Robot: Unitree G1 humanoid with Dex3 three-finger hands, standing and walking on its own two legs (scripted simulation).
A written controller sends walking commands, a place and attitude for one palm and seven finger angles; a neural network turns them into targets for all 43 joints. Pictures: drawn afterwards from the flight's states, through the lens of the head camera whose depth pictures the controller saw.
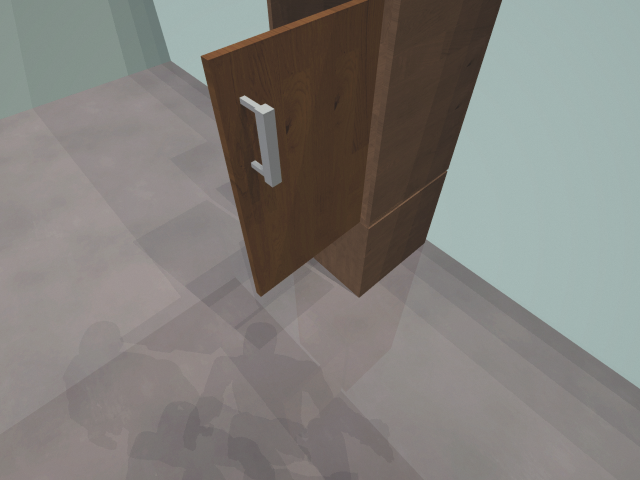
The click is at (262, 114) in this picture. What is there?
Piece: cupboard door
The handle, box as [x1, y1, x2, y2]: [239, 95, 281, 187]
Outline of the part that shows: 244,95 239,98 240,103 255,113 262,159 261,165 255,160 251,162 251,166 264,176 265,181 272,187 281,181 274,109 265,103 259,105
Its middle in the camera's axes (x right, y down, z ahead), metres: -0.10 -0.15 +0.62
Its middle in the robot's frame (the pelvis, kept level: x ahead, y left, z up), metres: +0.58 +0.13 +0.10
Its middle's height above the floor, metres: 0.88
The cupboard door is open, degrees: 92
